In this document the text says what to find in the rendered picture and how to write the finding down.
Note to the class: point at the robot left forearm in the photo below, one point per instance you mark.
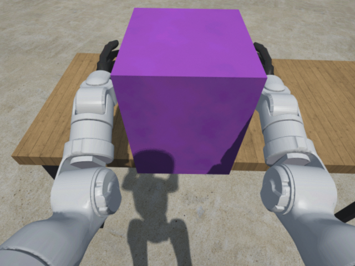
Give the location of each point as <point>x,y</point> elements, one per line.
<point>89,143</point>

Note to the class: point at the table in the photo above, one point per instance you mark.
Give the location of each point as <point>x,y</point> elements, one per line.
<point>324,89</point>

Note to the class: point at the carton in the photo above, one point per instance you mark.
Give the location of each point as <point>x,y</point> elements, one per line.
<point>187,82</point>

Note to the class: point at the robot right forearm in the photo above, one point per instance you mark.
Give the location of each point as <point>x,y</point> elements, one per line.
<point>283,129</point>

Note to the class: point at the robot left hand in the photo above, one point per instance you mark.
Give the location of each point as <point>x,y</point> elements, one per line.
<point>106,62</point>

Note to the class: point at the robot right hand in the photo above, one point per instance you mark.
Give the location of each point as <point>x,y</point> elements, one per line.
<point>265,58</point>

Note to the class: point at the robot right upper arm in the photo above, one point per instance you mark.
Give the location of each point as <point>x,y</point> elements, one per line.
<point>304,198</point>

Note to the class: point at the robot left upper arm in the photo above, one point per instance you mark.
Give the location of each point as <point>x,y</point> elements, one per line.
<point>81,201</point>

